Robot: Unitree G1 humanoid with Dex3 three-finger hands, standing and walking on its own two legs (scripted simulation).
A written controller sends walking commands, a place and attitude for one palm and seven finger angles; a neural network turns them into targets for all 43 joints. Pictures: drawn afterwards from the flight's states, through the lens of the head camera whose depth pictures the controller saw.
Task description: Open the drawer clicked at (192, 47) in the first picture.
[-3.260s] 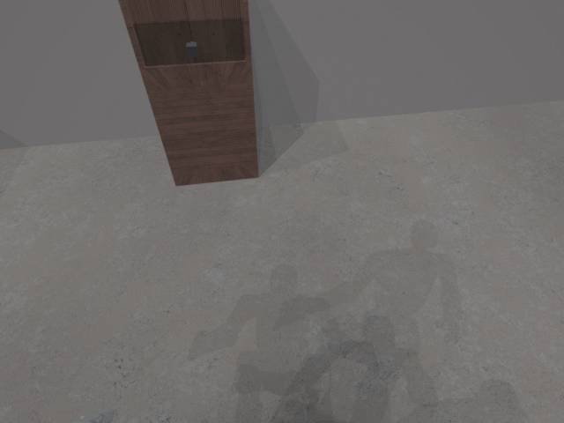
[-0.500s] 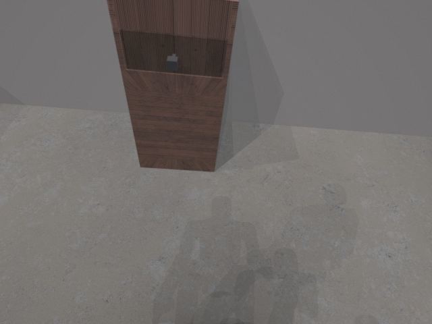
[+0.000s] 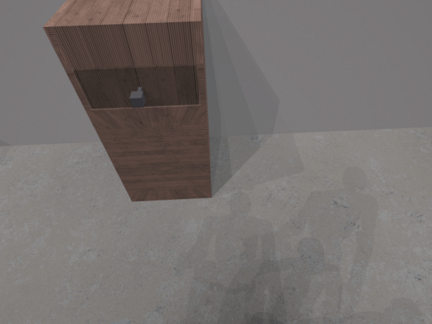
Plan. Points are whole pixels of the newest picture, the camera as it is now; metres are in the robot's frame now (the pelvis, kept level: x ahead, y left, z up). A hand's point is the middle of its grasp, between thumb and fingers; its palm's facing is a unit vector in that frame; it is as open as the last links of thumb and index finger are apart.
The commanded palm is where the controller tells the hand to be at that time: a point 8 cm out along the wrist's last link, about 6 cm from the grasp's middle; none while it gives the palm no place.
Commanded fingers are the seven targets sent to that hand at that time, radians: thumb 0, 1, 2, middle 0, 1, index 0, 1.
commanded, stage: take the last steps up to it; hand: left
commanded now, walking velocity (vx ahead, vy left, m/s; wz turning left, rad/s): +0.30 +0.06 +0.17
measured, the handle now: (138, 95) +0.78 +0.28 -0.04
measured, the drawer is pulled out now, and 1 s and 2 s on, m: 0.00 0.00 0.00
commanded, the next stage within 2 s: come to a stop and stand still in 0.58 s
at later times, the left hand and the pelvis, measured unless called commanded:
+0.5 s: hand out of the picture +0.11 +0.24 -0.17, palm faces +0.13 -0.98 -0.13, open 7.4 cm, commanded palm none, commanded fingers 0.00 0.90 0.90 -0.20 -0.30 -0.20 -0.30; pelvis +0.16 +0.08 +0.01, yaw +4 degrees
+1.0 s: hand (133, 234) +0.35 +0.23 -0.15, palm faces +0.12 -0.97 -0.22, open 7.3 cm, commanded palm none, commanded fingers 0.00 0.90 0.90 -0.20 -0.30 -0.20 -0.30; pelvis +0.26 +0.05 +0.01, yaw +6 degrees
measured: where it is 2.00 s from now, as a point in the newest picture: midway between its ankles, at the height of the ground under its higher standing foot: outside the picture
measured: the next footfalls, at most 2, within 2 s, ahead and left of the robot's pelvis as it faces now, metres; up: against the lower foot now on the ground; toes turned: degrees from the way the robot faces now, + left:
left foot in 0.34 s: +0.22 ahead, +0.16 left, +0.00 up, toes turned +14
right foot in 0.82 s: +0.38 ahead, -0.04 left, +0.00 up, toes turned -3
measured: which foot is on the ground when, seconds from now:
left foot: up 0.00-0.32, down 0.34-0.86, up 0.88-1.00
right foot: down 0.00-0.36, up 0.38-0.80, down 0.82-1.00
